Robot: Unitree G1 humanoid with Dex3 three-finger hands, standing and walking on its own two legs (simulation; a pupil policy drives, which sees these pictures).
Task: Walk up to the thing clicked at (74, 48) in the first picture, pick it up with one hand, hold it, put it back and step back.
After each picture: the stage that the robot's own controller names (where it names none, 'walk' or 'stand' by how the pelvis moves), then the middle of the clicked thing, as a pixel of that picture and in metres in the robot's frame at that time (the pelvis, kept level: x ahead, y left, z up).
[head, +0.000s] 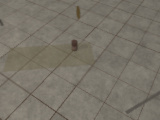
stand; (74, 45) +1.32 +0.06 -0.72
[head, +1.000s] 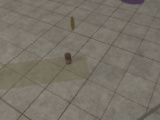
walk; (68, 58) +1.19 +0.23 -0.71
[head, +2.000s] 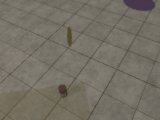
walk; (63, 91) +0.71 +0.22 -0.71
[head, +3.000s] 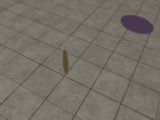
walk; out of the picture +0.41 +0.14 -0.70
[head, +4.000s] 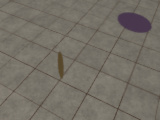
stand; out of the picture +0.32 +0.17 -0.72
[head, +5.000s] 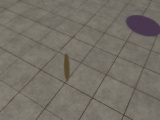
stand; out of the picture +0.29 +0.15 -0.72
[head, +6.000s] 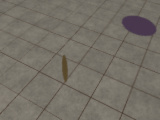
stand; out of the picture +0.31 +0.16 -0.73
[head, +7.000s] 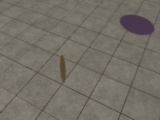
stand; out of the picture +0.30 +0.17 -0.73
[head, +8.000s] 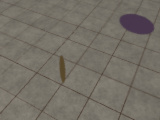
stand; out of the picture +0.29 +0.17 -0.73
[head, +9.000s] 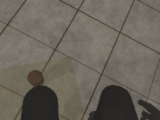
go down; (36, 79) +0.37 +0.18 -0.38
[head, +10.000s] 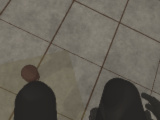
go down; (31, 75) +0.38 +0.19 -0.31
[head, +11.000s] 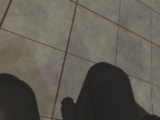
close in; out of the picture +0.37 +0.22 -0.22
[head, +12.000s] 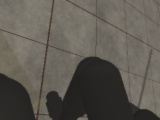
close; out of the picture +0.38 +0.24 -0.22
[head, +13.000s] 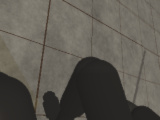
lift; out of the picture +0.37 +0.24 -0.22
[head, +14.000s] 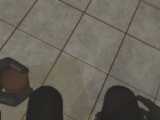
lift; (17, 85) +0.30 +0.21 -0.06
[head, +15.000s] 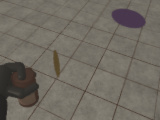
hold; (26, 88) +0.33 +0.18 +0.04
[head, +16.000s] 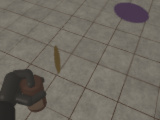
hold; (34, 94) +0.32 +0.16 +0.01
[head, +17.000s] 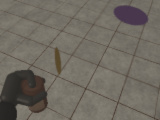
crouch; (35, 94) +0.32 +0.16 +0.01
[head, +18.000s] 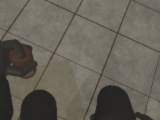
crouch; (23, 62) +0.40 +0.17 -0.10
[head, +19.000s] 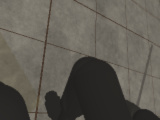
lower; out of the picture +0.42 +0.27 -0.22
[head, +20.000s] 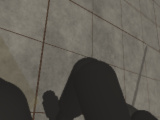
lower; out of the picture +0.41 +0.27 -0.23
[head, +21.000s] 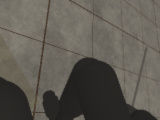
lower; out of the picture +0.40 +0.27 -0.23
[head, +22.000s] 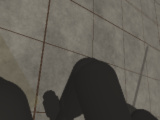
lower; out of the picture +0.40 +0.26 -0.23
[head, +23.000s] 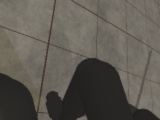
loosen; out of the picture +0.39 +0.25 -0.23
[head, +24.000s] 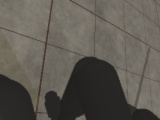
withdraw; out of the picture +0.38 +0.23 -0.23
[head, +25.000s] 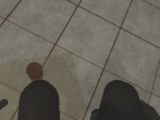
walk; (35, 72) +0.40 +0.19 -0.31
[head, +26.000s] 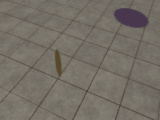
stand; out of the picture +0.32 +0.14 -0.65
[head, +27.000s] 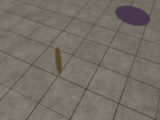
stand; out of the picture +0.33 +0.17 -0.67
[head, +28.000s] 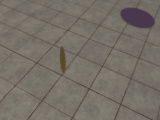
stand; out of the picture +0.33 +0.15 -0.69
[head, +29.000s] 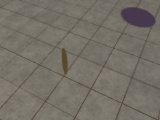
walk; out of the picture +0.35 +0.16 -0.72
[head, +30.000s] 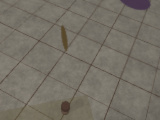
walk; (65, 108) +0.47 +0.05 -0.70
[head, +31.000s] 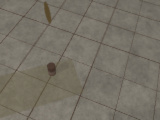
walk; (51, 69) +0.74 +0.21 -0.69
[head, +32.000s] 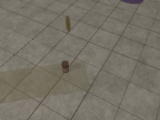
stand; (65, 66) +0.98 +0.16 -0.70
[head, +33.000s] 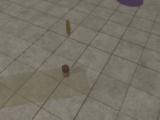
stand; (65, 70) +0.97 +0.16 -0.72
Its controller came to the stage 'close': yes
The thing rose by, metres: 0.72
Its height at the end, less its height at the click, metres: +0.00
